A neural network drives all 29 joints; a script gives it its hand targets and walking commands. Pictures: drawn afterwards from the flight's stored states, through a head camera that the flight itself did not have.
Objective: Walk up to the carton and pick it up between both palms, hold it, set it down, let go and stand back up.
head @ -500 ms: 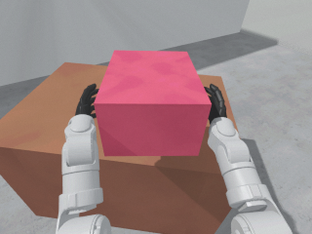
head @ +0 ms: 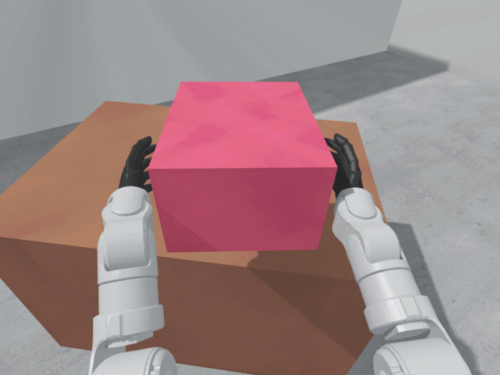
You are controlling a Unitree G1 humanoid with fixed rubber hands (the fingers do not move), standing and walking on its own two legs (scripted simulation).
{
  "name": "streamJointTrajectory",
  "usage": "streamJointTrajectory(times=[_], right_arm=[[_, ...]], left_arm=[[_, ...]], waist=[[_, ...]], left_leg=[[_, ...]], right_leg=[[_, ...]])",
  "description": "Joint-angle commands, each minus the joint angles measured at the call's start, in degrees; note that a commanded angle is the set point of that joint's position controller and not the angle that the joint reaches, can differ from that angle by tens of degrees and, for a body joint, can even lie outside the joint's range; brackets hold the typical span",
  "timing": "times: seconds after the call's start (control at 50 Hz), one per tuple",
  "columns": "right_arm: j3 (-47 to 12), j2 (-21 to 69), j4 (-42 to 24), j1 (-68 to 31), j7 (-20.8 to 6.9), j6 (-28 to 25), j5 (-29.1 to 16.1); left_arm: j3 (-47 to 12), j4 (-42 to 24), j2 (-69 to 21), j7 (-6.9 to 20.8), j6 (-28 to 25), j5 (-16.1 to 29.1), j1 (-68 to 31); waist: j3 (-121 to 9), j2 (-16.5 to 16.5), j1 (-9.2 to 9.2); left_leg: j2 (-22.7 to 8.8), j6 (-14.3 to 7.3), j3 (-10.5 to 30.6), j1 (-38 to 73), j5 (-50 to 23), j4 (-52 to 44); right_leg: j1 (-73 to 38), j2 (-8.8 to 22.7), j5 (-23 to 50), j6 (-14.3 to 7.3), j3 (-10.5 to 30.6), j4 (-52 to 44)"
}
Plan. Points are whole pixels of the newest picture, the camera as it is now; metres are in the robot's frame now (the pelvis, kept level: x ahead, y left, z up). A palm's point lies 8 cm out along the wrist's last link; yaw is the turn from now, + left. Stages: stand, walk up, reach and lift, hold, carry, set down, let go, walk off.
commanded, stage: hold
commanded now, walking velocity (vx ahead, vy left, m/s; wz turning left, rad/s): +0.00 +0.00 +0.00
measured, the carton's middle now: (241, 155) +0.45 +0.00 +0.17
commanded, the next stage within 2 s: none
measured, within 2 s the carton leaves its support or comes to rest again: neither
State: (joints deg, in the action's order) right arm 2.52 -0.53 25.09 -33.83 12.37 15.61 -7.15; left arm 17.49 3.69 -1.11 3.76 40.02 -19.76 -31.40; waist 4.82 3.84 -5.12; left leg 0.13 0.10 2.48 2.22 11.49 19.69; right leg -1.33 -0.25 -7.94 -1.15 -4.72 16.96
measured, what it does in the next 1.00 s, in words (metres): stands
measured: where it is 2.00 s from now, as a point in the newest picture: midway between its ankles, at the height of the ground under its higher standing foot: outside the picture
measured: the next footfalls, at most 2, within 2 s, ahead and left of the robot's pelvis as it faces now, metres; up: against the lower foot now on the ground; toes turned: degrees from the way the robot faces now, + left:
none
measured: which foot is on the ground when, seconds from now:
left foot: down 0.00-1.00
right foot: down 0.00-1.00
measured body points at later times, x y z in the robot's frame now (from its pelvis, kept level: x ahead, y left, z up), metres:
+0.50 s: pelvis +0.00 +0.01 +0.00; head -0.03 +0.02 +0.45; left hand +0.37 +0.16 +0.18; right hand +0.36 -0.16 +0.17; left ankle +0.01 +0.12 -0.75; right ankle +0.03 -0.11 -0.75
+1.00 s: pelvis -0.01 +0.01 +0.00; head -0.04 +0.02 +0.45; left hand +0.37 +0.15 +0.18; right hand +0.36 -0.17 +0.17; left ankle +0.01 +0.12 -0.75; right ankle +0.03 -0.10 -0.75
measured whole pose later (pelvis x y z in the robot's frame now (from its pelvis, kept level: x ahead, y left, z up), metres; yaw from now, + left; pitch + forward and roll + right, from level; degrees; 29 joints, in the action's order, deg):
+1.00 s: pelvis -0.01 +0.01 +0.00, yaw -1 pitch -10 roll -1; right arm 3.3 -2.2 25.6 -34.5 11.6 15.1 -7.5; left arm 17.3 4.8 -2.9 2.9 39.9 -21.7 -33.2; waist 5.8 1.5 -5.3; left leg 0.2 -0.4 0.9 1.4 11.2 20.0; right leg -0.2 -0.1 -7.3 -0.7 -3.7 17.2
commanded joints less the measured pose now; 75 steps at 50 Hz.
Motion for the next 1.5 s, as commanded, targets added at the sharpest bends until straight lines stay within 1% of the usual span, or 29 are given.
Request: streamJointTrajectory(times=[0.0, 0.12, 0.28, 0.36, 0.46, 0.5, 0.56, 0.58, 0.6, 0.64, 0.66, 0.7, 0.72, 0.74, 0.76, 0.82, 0.86, 0.9, 0.92, 0.98, 1.04, 1.06, 1.1, 1.12, 1.2, 1.28, 1.36, 1.42, 1.48], right_arm=[[-16.95, 26.51, -12.18, -40.21, -7.92, -3.39, -2.76], [-20.49, 25.68, -17.06, -41.37, -8.41, -4.39, -5.34], [-23.02, 26.56, -18.95, -43.09, -9.06, -4.60, -5.70], [-23.78, 27.29, -18.97, -43.63, -8.79, -4.58, -5.81], [-22.87, 27.50, -16.97, -39.92, -8.14, -3.69, -5.29], [-22.07, 26.99, -15.25, -39.14, -7.98, -3.19, -4.88], [-20.41, 27.14, -16.06, -40.18, -7.95, -3.69, -4.49], [-20.65, 26.98, -16.13, -40.04, -8.05, -3.55, -4.62], [-19.63, 26.72, -15.29, -40.54, -8.14, -3.81, -4.22], [-18.47, 26.82, -16.09, -40.80, -8.21, -4.12, -3.64], [-18.81, 26.72, -15.63, -41.78, -8.41, -4.19, -3.61], [-18.20, 26.25, -15.12, -42.41, -8.77, -4.46, -3.29], [-19.04, 26.09, -16.26, -41.86, -8.87, -4.82, -3.85], [-18.99, 25.55, -15.13, -43.09, -8.99, -4.55, -4.19], [-18.98, 25.65, -15.17, -42.65, -9.19, -4.77, -3.99], [-19.14, 25.59, -14.61, -43.18, -9.41, -4.80, -3.87], [-20.23, 25.98, -15.66, -43.37, -9.43, -4.95, -4.21], [-20.88, 26.66, -15.69, -43.77, -9.57, -5.13, -4.28], [-20.81, 26.78, -15.37, -43.05, -9.55, -5.03, -4.12], [-21.39, 27.52, -16.02, -44.36, -9.35, -5.03, -4.34], [-22.68, 28.52, -17.49, -44.69, -8.90, -5.17, -5.02], [-22.54, 28.48, -17.29, -44.40, -8.78, -5.12, -4.75], [-22.42, 28.48, -16.78, -43.50, -8.52, -4.93, -4.51], [-21.95, 28.23, -15.80, -42.52, -8.39, -4.73, -4.17], [-18.01, 27.53, -11.97, -41.36, -8.38, -4.09, -2.19], [-16.06, 26.76, -12.61, -41.42, -8.43, -4.82, -1.88], [-17.61, 25.37, -14.23, -41.20, -8.35, -5.14, -3.55], [-19.37, 25.39, -15.50, -41.56, -8.44, -5.36, -4.38], [-20.12, 26.15, -15.55, -41.43, -8.59, -5.07, -4.12]], left_arm=[[-25.26, -4.24, -26.64, 9.20, -3.85, 8.02, -39.31], [-27.77, -8.27, -28.97, 8.15, -3.74, 8.83, -37.24], [-25.78, -7.80, -27.06, 7.02, -4.15, 8.88, -37.19], [-25.42, -6.67, -26.78, 6.93, -4.26, 8.70, -36.87], [-26.02, -7.80, -27.10, 7.75, -3.72, 8.63, -36.21], [-25.31, -6.29, -26.43, 8.28, -3.21, 8.10, -35.66], [-26.73, -7.28, -26.91, 8.78, -3.29, 8.58, -37.73], [-26.04, -7.48, -26.99, 8.81, -3.19, 8.19, -37.21], [-26.44, -7.39, -27.14, 8.80, -3.47, 8.49, -39.24], [-27.02, -7.08, -27.67, 9.09, -3.65, 8.83, -38.98], [-27.01, -7.26, -27.93, 8.78, -3.68, 8.68, -39.74], [-27.13, -6.73, -28.18, 8.50, -3.97, 8.78, -40.49], [-28.24, -7.76, -29.16, 8.24, -4.08, 9.17, -39.46], [-27.00, -6.36, -28.63, 8.01, -3.90, 8.45, -39.49], [-27.17, -6.30, -28.63, 7.92, -3.95, 8.51, -39.26], [-25.05, -3.71, -28.22, 7.71, -3.52, 7.46, -37.67], [-25.75, -4.84, -28.32, 7.49, -3.74, 8.28, -37.61], [-23.71, -4.87, -27.11, 7.50, -4.10, 7.56, -38.10], [-24.02, -5.37, -27.14, 7.45, -4.18, 7.52, -37.86], [-22.58, -4.51, -26.35, 7.67, -4.27, 7.27, -38.13], [-23.76, -5.78, -26.71, 7.61, -4.36, 7.78, -37.82], [-24.50, -6.52, -26.83, 7.61, -4.53, 8.15, -38.87], [-24.67, -6.09, -26.48, 7.85, -4.49, 8.01, -38.41], [-24.64, -5.84, -26.58, 7.98, -4.40, 7.96, -38.44], [-22.87, -3.74, -25.18, 8.98, -3.79, 6.94, -39.71], [-24.51, -5.74, -26.59, 9.48, -4.21, 7.74, -40.77], [-26.17, -6.33, -27.88, 8.77, -3.84, 7.77, -38.44], [-25.73, -7.11, -27.87, 8.31, -3.76, 7.43, -37.22], [-24.64, -6.15, -27.52, 8.34, -3.50, 7.22, -36.94]], waist=[[-17.69, -6.85, -2.92], [-24.29, -7.99, -1.74], [-25.21, -2.82, 1.13], [-25.70, -1.77, 1.49], [-23.76, -2.91, -0.27], [-20.74, -2.93, -0.46], [-21.19, -4.96, -2.13], [-20.93, -5.43, -1.03], [-20.41, -6.22, -2.38], [-20.77, -6.54, -2.76], [-21.09, -6.93, -2.18], [-21.66, -7.10, -2.36], [-22.81, -8.01, -2.37], [-22.12, -7.66, -1.45], [-22.00, -7.50, -1.58], [-21.69, -5.91, -0.29], [-24.43, -4.80, -0.28], [-24.63, -3.29, 1.04], [-24.50, -2.96, 0.66], [-24.05, -1.37, 1.49], [-25.45, -1.84, 1.72], [-25.32, -1.58, 0.80], [-24.24, -2.04, 0.87], [-23.26, -2.33, 0.12], [-18.97, -3.49, -0.99], [-20.73, -6.48, -2.95], [-23.16, -8.55, -2.71], [-24.03, -7.40, -1.55], [-22.31, -4.70, -0.96]], left_leg=[[2.41, 1.32, -4.16, -3.45, -11.21, -3.37], [1.77, 2.61, -3.35, 1.82, -21.92, -0.80], [1.54, 0.96, -3.79, -0.05, -18.11, -1.38], [1.88, 0.45, -3.93, -0.24, -17.73, -1.46], [2.32, 0.77, -4.06, -0.76, -16.92, -2.10], [2.39, 0.69, -4.20, -1.70, -14.91, -2.78], [2.28, 1.22, -4.26, -1.51, -14.57, -2.54], [2.23, 1.21, -4.31, -1.90, -14.69, -2.70], [2.17, 1.46, -4.30, -1.78, -13.83, -2.78], [2.08, 1.38, -4.11, -2.19, -13.16, -2.84], [1.91, 1.60, -3.99, -1.99, -13.81, -2.74], [1.85, 1.62, -3.95, -1.94, -12.58, -2.73], [1.83, 1.96, -3.85, -0.57, -15.46, -2.20], [1.65, 1.96, -3.72, -0.48, -15.45, -1.85], [1.61, 1.95, -3.80, -0.21, -15.55, -2.06], [1.54, 1.45, -4.07, -0.90, -13.48, -2.74], [1.64, 1.17, -4.11, -0.55, -15.08, -2.21], [1.79, 0.59, -4.46, -1.66, -14.08, -2.63], [1.87, 0.39, -4.36, -1.27, -14.64, -2.61], [2.05, -0.15, -4.62, -2.20, -13.53, -2.76], [2.37, -0.28, -4.39, -2.19, -14.43, -2.59], [2.36, -0.30, -4.23, -1.71, -14.23, -2.49], [2.47, -0.22, -4.36, -1.75, -13.64, -2.61], [2.36, 0.00, -4.30, -1.81, -12.99, -2.94], [2.35, -0.39, -4.74, -4.52, -7.03, -4.52], [2.27, 0.87, -4.62, -3.52, -10.09, -3.68], [2.12, 2.03, -4.21, 0.16, -17.67, -1.65], [1.84, 2.05, -3.98, 0.72, -18.66, -1.15], [1.79, 1.23, -4.10, -0.67, -15.73, -2.31]], right_leg=[[-9.03, -1.09, 5.62, 2.65, -0.67, -1.68], [-8.88, -2.25, 9.11, 2.58, -0.91, -0.99], [-9.03, -2.25, 8.88, 2.94, -1.15, -0.55], [-10.33, -2.12, 10.85, 3.12, -0.80, -0.32], [-11.52, -1.76, 12.84, 3.40, -0.48, -0.48], [-11.49, -1.55, 11.14, 3.31, -0.28, -0.92], [-10.10, -1.59, 9.78, 3.04, -0.73, -0.96], [-10.45, -1.54, 9.07, 2.95, -0.64, -1.11], [-9.45, -1.53, 7.89, 2.77, -0.81, -1.16], [-9.11, -1.37, 7.47, 2.78, -0.78, -1.21], [-8.97, -1.46, 6.65, 2.50, -0.94, -1.11], [-8.16, -1.50, 5.47, 2.37, -1.18, -1.16], [-7.73, -1.79, 6.85, 2.39, -1.31, -1.01], [-6.92, -1.93, 5.19, 2.27, -1.30, -1.10], [-7.01, -1.91, 5.19, 2.25, -1.32, -1.27], [-7.50, -1.97, 4.24, 2.24, -1.12, -1.51], [-8.27, -1.95, 6.51, 2.49, -1.20, -0.92], [-9.67, -1.89, 6.91, 2.76, -1.10, -0.88], [-9.86, -1.84, 7.92, 2.92, -1.07, -0.72], [-10.88, -1.84, 7.89, 3.01, -0.90, -0.76], [-12.19, -1.59, 10.03, 3.33, -0.49, -0.56], [-11.79, -1.59, 10.16, 3.46, -0.62, -0.53], [-11.68, -1.41, 10.27, 3.50, -0.41, -0.62], [-11.18, -1.41, 9.84, 3.45, -0.66, -0.79], [-10.14, -0.67, 4.33, 3.14, -0.65, -1.73], [-9.78, -0.99, 5.61, 2.74, -1.24, -1.19], [-9.16, -1.61, 8.42, 2.68, -1.46, -0.78], [-9.02, -1.93, 8.42, 2.69, -1.50, -0.83], [-9.57, -1.91, 7.75, 2.79, -1.45, -1.05]])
